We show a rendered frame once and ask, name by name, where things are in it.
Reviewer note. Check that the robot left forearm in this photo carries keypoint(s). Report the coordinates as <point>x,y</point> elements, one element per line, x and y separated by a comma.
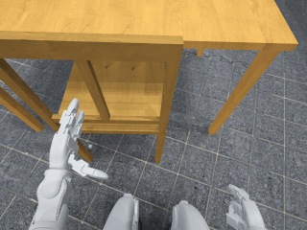
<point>53,194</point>

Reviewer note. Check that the left robot hand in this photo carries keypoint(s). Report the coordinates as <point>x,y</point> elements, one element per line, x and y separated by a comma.
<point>65,141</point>

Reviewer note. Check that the table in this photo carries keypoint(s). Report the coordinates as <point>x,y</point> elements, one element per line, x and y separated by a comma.
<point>256,25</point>

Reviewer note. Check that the right robot hand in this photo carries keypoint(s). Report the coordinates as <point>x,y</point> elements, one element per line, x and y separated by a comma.
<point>246,215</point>

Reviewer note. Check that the robot left shin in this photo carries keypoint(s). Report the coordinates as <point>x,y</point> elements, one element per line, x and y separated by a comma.
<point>134,225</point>

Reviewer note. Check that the chair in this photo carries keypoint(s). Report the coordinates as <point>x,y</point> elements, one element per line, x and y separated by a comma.
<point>120,80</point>

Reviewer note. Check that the robot right thigh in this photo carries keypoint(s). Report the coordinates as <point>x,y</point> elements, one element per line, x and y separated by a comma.
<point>187,217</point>

